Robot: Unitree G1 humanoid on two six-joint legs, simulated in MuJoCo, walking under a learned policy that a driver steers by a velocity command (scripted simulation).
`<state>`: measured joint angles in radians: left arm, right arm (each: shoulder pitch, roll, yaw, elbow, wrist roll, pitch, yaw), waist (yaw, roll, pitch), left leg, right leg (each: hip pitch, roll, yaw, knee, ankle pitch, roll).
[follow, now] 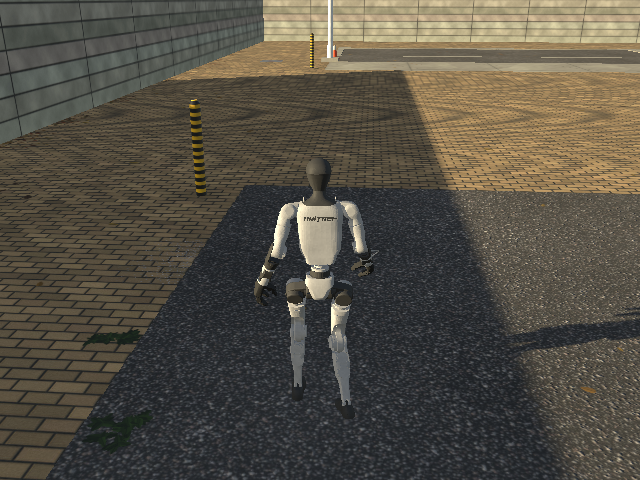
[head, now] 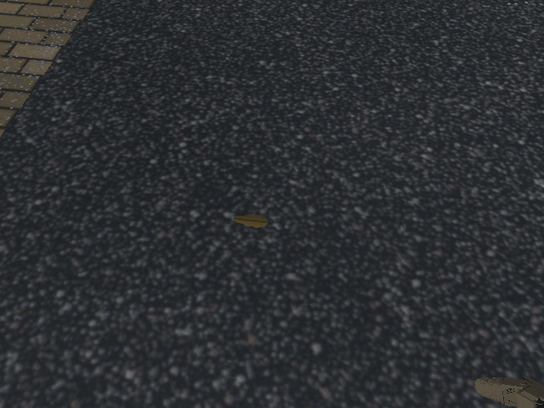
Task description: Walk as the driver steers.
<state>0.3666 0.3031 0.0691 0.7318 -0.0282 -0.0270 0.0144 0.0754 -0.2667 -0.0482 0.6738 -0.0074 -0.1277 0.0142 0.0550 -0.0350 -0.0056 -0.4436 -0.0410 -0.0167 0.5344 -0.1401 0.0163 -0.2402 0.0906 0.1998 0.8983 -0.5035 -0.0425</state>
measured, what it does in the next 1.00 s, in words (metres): walks ahead, turning right: right foot, then left foot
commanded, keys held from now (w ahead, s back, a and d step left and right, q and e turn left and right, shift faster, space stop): w+e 0.40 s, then w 0.60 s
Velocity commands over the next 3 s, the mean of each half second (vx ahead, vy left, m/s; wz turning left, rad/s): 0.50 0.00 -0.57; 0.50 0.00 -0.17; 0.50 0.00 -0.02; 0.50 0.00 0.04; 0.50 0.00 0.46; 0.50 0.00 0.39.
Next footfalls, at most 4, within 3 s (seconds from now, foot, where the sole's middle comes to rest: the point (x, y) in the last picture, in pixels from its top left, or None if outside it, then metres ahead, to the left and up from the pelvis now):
0.46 right None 0.37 -0.19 -0.76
0.98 left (323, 314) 0.73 -0.07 -0.76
1.54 right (437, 262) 0.92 -0.40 -0.76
2.08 left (384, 169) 1.28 -0.28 -0.76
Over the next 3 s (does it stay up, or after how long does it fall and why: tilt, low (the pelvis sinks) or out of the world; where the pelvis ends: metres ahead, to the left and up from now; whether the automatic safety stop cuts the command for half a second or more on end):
stays up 1.58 -0.39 0.01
